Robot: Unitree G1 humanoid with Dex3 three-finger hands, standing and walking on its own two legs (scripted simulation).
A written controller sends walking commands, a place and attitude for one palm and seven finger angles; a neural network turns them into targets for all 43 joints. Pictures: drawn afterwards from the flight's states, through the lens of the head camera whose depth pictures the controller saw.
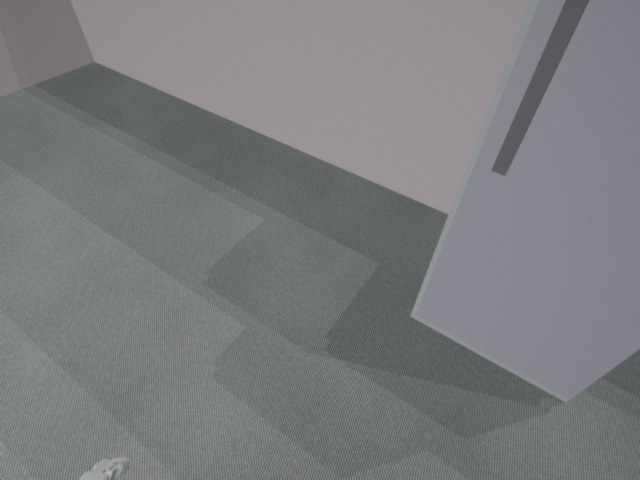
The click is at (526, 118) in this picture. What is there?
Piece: fridge door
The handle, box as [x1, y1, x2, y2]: [491, 0, 588, 175]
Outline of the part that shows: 588,0 565,1 491,170 503,175 506,172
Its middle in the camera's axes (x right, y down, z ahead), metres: +0.38 -0.28 +0.66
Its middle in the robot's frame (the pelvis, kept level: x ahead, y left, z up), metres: +0.72 -0.34 +0.19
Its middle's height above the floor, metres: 0.96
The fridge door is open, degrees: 0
